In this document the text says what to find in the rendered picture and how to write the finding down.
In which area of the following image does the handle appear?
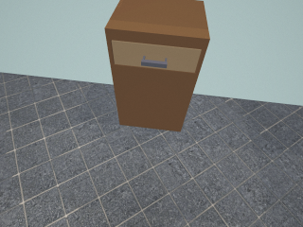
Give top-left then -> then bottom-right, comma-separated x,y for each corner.
141,56 -> 168,68

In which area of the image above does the cabinet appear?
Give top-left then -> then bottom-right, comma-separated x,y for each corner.
104,0 -> 210,132

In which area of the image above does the drawer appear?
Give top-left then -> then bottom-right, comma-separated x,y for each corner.
111,40 -> 202,73

